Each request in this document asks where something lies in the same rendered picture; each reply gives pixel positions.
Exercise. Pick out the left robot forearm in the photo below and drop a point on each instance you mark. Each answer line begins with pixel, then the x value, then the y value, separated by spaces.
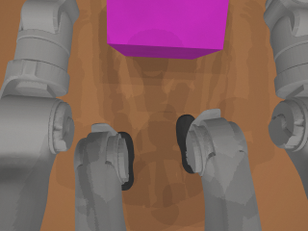
pixel 43 47

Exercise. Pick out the right robot forearm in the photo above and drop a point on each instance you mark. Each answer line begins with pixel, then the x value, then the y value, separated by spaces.
pixel 288 37

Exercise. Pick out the robot left shin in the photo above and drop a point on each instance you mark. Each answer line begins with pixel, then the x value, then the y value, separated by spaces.
pixel 79 149

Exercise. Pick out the carton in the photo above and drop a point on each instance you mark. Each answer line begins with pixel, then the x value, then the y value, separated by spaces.
pixel 170 29

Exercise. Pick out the robot right upper arm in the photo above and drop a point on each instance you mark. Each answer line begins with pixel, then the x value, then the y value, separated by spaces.
pixel 288 129

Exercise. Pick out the robot left upper arm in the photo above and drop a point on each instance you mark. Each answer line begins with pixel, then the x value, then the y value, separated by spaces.
pixel 33 130

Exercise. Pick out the robot right foot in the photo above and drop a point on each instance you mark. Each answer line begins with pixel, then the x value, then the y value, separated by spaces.
pixel 183 124

